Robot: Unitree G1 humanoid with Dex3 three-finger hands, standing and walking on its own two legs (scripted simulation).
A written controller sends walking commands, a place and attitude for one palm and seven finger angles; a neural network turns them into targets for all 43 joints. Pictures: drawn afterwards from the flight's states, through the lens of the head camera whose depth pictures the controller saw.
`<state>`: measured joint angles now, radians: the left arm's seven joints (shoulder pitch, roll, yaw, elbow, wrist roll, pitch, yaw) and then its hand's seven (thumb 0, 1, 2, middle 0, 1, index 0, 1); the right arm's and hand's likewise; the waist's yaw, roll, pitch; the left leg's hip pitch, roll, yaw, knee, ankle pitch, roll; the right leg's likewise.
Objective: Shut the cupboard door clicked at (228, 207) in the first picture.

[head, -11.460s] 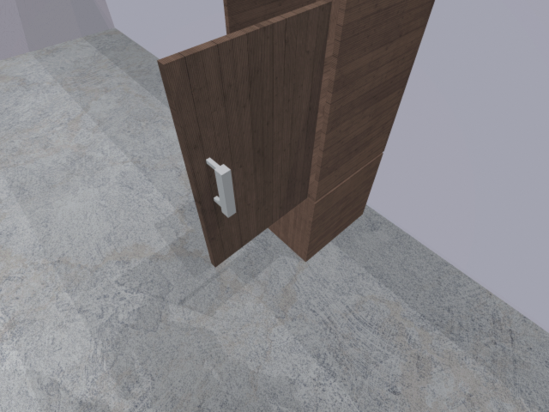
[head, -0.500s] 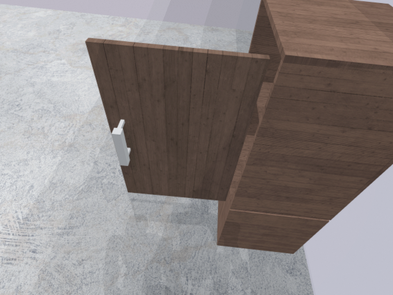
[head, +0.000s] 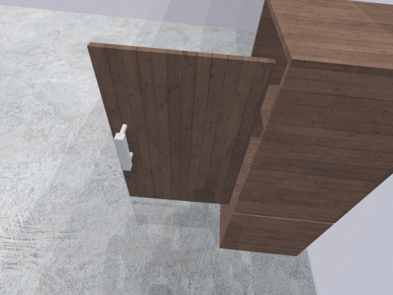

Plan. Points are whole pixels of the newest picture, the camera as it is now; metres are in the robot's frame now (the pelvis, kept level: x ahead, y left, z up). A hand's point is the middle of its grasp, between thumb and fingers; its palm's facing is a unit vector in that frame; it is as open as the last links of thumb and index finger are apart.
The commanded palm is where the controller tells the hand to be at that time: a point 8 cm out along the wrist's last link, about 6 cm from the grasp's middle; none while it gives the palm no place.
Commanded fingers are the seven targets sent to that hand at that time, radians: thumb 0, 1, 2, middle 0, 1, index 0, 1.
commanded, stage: look again from close up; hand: left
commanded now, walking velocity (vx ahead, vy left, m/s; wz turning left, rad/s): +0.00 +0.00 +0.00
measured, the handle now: (125, 147) +0.49 +0.22 -0.03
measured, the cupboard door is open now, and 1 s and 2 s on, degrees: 91 91 91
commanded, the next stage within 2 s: raise the hand and make a fist in 0.18 s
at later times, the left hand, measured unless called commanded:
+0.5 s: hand (115, 247) +0.21 +0.17 -0.01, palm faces +0.21 -0.98 -0.06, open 7.1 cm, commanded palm +0.10 +0.22 -0.07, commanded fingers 0.00 0.90 0.90 -0.40 -0.52 -0.40 -0.52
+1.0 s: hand (135, 266) +0.19 +0.14 -0.06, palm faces -0.11 -0.99 -0.03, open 4.7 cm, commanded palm +0.14 +0.21 -0.06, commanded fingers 0.00 0.90 0.90 -0.86 -1.02 -0.86 -1.02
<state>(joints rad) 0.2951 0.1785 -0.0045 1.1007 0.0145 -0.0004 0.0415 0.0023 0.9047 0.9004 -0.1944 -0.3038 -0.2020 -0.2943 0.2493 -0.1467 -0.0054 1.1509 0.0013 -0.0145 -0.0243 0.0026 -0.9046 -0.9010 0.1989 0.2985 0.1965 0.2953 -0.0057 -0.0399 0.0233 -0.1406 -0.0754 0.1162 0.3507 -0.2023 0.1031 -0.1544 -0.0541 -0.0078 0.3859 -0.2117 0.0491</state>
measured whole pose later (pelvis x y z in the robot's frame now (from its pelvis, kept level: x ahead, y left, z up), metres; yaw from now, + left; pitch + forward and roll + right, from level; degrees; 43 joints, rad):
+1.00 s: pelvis -0.01 -0.06 -0.11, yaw +6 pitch +17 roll -2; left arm 0.33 0.28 0.14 0.00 -0.32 -0.38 -0.47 0.01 0.90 0.90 -0.68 -0.83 -0.69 -0.82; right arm 0.14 -0.19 0.04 0.51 0.06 -0.22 -0.04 0.01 -0.90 -0.90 0.20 0.30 0.20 0.30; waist 0.03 0.03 -0.14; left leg -0.98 -0.02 -0.02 1.27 -0.58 0.03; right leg -1.00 0.04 -0.14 1.20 -0.51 -0.09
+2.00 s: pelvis +0.01 -0.02 -0.09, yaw +5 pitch +16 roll -3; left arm 0.37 0.29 0.15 -0.01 -0.31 -0.29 -0.35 0.01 0.90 0.90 -1.29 -1.50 -1.30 -1.49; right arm 0.28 -0.26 0.03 0.45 0.05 -0.16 -0.03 0.01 -0.90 -0.90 0.20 0.30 0.20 0.30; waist -0.01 0.03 -0.16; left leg -0.86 -0.04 0.02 1.14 -0.55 0.09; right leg -0.87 0.03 -0.10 1.06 -0.47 -0.04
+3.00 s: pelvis +0.00 -0.04 -0.08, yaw +5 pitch +17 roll -2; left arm -0.18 0.32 0.21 0.49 -0.29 -0.36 -0.36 0.02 0.90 0.90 -1.30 -1.50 -1.30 -1.50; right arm 0.28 -0.28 0.02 0.56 0.06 -0.10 -0.05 0.01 -0.90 -0.90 0.20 0.30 0.20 0.30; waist -0.03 0.02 -0.14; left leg -0.87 -0.03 0.02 1.10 -0.53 0.06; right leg -0.90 0.04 -0.09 1.05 -0.45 -0.06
